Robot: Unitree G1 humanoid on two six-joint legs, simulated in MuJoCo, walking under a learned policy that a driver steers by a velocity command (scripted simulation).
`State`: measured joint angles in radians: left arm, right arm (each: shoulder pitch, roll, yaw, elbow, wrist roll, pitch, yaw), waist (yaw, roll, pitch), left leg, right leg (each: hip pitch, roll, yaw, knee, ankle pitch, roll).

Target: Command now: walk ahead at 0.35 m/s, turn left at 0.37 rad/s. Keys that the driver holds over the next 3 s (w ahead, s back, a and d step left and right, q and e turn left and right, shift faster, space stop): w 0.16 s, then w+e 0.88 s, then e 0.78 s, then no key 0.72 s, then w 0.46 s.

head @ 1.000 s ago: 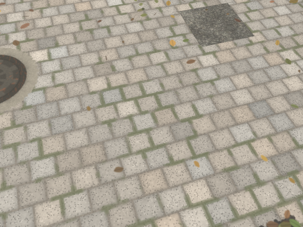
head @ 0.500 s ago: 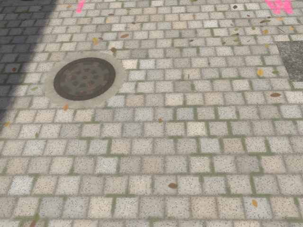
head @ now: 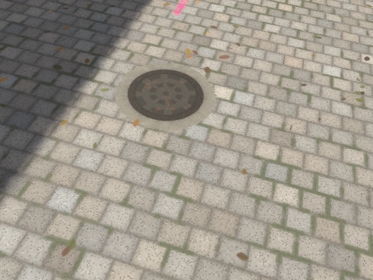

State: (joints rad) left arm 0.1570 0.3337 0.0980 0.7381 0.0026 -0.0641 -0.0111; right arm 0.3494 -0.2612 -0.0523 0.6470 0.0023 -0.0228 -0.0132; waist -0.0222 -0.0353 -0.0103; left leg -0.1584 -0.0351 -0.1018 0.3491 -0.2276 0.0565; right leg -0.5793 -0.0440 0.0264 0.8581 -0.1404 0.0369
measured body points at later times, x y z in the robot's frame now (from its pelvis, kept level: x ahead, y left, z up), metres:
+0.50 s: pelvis +0.22 -0.06 +0.00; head +0.25 -0.08 +0.45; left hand +0.28 +0.21 -0.11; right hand +0.38 -0.33 -0.10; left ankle +0.31 +0.11 -0.69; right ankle +0.19 -0.14 -0.75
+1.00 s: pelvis +0.49 -0.05 -0.01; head +0.51 -0.06 +0.44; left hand +0.74 +0.15 -0.10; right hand +0.44 -0.34 -0.12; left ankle +0.49 +0.06 -0.75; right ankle +0.53 -0.23 -0.68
